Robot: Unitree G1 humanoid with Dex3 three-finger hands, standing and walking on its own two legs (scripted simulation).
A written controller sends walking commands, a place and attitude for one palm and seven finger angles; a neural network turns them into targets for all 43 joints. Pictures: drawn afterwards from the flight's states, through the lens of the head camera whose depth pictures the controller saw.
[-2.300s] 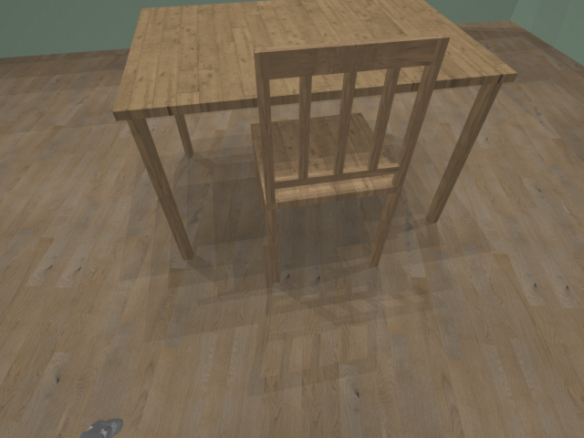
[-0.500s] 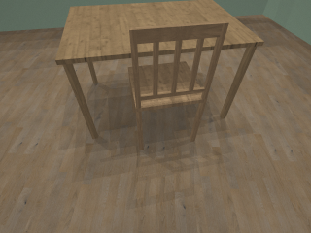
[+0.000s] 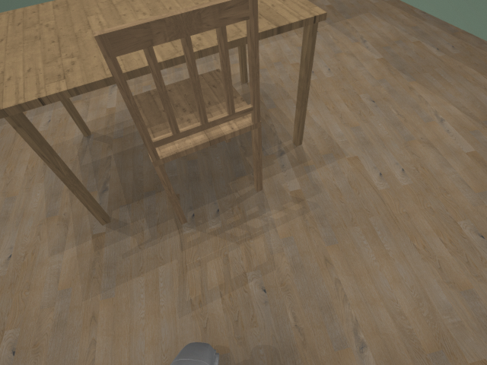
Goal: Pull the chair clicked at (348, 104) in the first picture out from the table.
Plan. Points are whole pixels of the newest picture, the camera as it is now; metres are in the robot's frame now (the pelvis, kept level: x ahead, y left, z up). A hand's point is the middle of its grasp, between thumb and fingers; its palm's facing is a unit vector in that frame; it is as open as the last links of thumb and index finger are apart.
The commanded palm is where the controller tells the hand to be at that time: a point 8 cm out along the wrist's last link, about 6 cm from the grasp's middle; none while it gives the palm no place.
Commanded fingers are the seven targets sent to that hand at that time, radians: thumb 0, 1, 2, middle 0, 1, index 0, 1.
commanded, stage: walk to a spot facing it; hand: left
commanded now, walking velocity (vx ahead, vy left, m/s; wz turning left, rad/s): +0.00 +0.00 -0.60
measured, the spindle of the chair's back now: (195, 84) +0.88 +0.24 -0.07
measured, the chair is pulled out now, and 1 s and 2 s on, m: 0.00 0.00 0.00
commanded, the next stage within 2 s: turn to face it in 1.98 s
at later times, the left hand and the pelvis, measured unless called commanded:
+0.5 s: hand out of the picture +0.09 +0.27 -0.17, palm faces -0.19 -0.95 -0.24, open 7.4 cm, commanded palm none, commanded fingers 0.00 0.90 0.90 -0.20 -0.30 -0.20 -0.30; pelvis -0.02 +0.07 +0.00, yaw -17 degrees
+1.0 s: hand (227, 312) +0.23 +0.07 -0.16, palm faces -0.67 -0.72 -0.18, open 7.4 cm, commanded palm none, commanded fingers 0.00 0.90 0.90 -0.20 -0.30 -0.20 -0.30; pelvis +0.01 +0.01 -0.01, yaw -38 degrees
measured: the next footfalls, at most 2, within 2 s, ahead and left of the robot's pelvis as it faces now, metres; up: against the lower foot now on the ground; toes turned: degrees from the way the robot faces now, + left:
left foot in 0.44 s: +0.04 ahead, +0.16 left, +0.00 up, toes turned -19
right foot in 1.02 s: +0.01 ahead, -0.14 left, +0.00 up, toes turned -45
